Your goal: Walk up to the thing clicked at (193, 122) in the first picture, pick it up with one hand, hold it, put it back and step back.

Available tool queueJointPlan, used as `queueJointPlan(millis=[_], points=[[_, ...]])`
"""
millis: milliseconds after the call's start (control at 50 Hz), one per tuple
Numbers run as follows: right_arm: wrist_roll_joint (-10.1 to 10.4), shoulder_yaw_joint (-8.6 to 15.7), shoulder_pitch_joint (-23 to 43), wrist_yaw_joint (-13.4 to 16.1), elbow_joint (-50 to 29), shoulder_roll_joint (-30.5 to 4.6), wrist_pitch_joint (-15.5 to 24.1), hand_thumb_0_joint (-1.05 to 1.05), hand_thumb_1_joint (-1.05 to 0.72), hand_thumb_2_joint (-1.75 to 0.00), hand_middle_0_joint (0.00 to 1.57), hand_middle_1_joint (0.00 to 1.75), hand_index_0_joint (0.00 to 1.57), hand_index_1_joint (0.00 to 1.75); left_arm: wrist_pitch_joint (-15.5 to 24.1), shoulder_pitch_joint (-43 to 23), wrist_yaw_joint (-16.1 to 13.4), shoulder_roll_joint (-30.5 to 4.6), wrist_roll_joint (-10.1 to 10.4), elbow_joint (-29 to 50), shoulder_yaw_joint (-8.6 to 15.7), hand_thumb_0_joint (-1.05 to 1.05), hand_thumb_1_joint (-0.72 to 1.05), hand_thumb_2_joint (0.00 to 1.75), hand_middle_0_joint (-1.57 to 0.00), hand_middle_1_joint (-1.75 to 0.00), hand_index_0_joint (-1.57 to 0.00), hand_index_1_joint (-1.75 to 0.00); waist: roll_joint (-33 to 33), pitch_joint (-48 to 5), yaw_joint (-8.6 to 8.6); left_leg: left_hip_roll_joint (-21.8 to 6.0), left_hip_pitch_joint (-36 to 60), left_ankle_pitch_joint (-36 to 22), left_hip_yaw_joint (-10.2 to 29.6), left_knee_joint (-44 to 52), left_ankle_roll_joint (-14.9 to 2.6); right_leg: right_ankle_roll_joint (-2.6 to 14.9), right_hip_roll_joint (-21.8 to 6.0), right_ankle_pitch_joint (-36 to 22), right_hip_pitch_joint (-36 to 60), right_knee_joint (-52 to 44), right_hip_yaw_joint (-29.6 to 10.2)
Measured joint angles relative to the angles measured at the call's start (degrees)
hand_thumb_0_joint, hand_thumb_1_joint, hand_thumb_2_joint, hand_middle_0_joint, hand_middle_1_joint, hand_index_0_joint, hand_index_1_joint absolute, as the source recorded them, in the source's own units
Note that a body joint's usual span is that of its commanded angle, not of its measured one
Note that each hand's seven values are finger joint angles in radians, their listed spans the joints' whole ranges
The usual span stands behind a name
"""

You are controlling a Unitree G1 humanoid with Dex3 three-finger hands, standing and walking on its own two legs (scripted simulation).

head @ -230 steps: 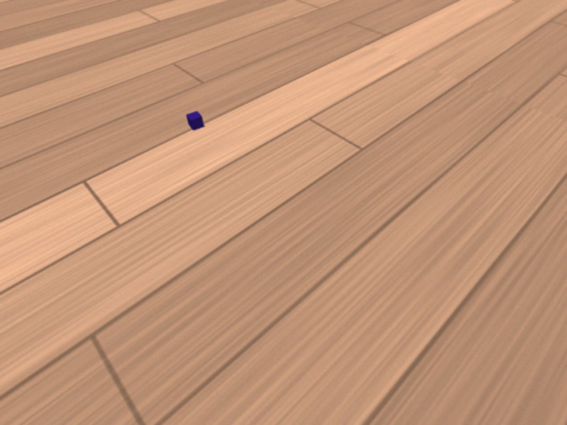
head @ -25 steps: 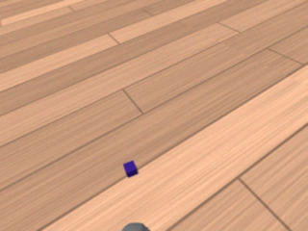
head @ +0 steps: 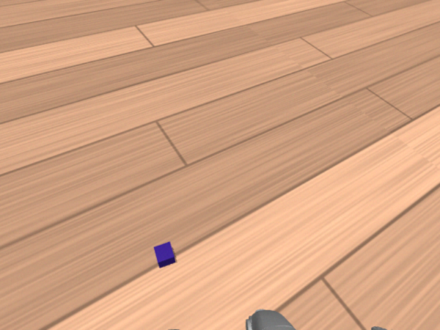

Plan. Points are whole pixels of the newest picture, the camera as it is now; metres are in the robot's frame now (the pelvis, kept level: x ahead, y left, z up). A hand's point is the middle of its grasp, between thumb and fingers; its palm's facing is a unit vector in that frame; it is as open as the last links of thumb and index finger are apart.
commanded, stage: walk up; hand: left
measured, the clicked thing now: (164, 254) +0.50 +0.20 -0.73
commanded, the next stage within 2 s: none
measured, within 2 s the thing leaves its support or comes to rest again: neither
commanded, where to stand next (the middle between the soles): +0.14 -0.03 m, yaw -1 degrees
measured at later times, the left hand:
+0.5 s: hand out of the picture +0.11 +0.22 -0.14, palm faces -0.08 -0.94 -0.34, open 7.4 cm
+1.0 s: hand out of the picture +0.10 +0.24 -0.15, palm faces -0.06 -0.95 -0.32, open 7.4 cm
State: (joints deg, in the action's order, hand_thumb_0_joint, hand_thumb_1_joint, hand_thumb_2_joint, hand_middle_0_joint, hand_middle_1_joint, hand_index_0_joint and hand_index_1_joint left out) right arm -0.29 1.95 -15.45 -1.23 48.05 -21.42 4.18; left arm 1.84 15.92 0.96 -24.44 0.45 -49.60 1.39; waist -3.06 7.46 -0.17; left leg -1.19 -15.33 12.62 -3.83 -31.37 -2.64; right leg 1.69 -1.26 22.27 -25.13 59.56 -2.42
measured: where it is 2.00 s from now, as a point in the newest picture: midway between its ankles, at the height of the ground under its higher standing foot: outside the picture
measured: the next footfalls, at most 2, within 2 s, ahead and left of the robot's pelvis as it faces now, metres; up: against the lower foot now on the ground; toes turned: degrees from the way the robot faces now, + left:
right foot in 0.20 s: +0.09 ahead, -0.15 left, +0.00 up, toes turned -2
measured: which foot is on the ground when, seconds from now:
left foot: down 0.00-1.00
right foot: up 0.00-0.18, down 0.20-1.00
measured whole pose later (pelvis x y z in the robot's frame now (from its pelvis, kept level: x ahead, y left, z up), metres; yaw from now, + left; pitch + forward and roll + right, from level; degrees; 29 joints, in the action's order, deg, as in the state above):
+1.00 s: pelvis +0.03 -0.01 +0.01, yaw -3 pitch -2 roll +0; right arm -0.6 0.2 -5.4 -0.5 66.1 -20.2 1.8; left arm 0.2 6.7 1.2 -20.2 0.0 -67.4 -0.4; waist -0.1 2.9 0.7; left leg -0.5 -8.2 10.3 -4.0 -20.7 -1.0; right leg -1.2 -1.4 8.4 -9.2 19.8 0.3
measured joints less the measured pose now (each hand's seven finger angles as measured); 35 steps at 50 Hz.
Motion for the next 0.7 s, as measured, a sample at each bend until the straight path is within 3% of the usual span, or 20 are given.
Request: queueJointPlan(millis=[140, 200, 240, 300, 320, 380, 700], points=[[-0.2, -0.7, 1.7, 1.0, 0.6, 0.0, -1.5, 0.00, -0.90, -0.90, 0.20, 0.30, 0.21, 0.30, -1.1, -2.3, -0.6, 0.8, -0.1, -2.2, 0.0, 0.00, 0.91, 0.90, -0.21, -0.30, -0.20, -0.30, 0.9, 0.9, 0.01, 0.1, -0.5, 2.6, -2.1, -2.9, 0.16, -1.23, -1.5, -5.3, 1.6, -14.3, 0.7], [0.1, -0.8, 2.9, 1.1, 1.0, -0.2, -2.4, 0.00, -0.90, -0.90, 0.20, 0.30, 0.21, 0.30, -1.1, -2.9, -0.7, 1.4, -0.4, -3.5, 0.1, 0.00, 0.91, 0.90, -0.21, -0.30, -0.20, -0.30, 2.2, 0.7, 0.19, -0.6, -2.4, 5.2, -2.7, -7.5, 0.80, -1.19, -0.8, -6.2, 5.8, -20.8, 2.0], [0.5, -0.7, 4.5, 1.2, 2.1, -0.8, -3.4, 0.00, -0.90, -0.90, 0.20, 0.30, 0.21, 0.30, -0.9, -3.9, -0.9, 2.9, -0.9, -4.8, 0.0, 0.00, 0.91, 0.90, -0.21, -0.30, -0.20, -0.30, 5.6, 1.3, 0.05, -2.8, -3.0, 6.5, -1.6, -10.1, 1.37, -1.87, 1.2, -6.2, 7.0, -22.0, 3.1], [0.7, -1.0, 5.6, 1.4, 3.9, 0.0, -4.1, 0.00, -0.90, -0.90, 0.20, 0.30, 0.20, 0.30, -0.8, -4.6, -0.5, 3.4, -1.2, -5.4, -0.9, 0.00, 0.91, 0.90, -0.21, -0.30, -0.21, -0.30, 5.5, 0.3, 0.37, -0.8, -2.9, 11.9, -0.3, -10.1, 1.46, -1.57, 0.5, -6.4, 6.4, -21.4, 2.5], [0.7, -1.2, 6.0, 1.3, 4.6, 0.2, -4.0, 0.00, -0.90, -0.90, 0.20, 0.30, 0.20, 0.30, -0.9, -5.1, -0.4, 3.5, -1.2, -5.6, -1.1, 0.00, 0.91, 0.90, -0.21, -0.30, -0.21, -0.30, 5.2, 0.0, 0.47, -0.1, -2.4, 11.5, -0.4, -8.9, 1.43, -1.60, 0.1, -6.6, 6.3, -21.5, 2.2], [0.7, -1.4, 6.6, 0.8, 6.8, 0.3, -3.4, 0.00, -0.90, -0.90, 0.20, 0.30, 0.20, 0.30, -1.1, -6.7, -0.4, 4.2, -1.1, -6.4, -1.6, 0.00, 0.90, 0.90, -0.21, -0.30, -0.21, -0.30, 5.3, -0.5, 0.14, 0.1, -0.6, 2.0, -0.6, -3.9, 1.68, -2.06, -0.2, -7.7, 7.1, -23.1, 2.3], [-0.8, -1.8, 6.3, 0.3, 16.6, -0.2, -2.7, 0.00, -0.90, -0.90, 0.20, 0.30, 0.20, 0.30, -1.3, -10.1, 0.7, 4.4, -0.8, -13.1, -1.6, 0.00, 0.90, 0.90, -0.21, -0.30, -0.21, -0.30, 1.9, -5.2, -0.11, 0.0, 3.8, -1.9, -0.6, 6.3, 1.82, -2.22, 0.4, -13.8, 12.6, -35.8, 2.3]])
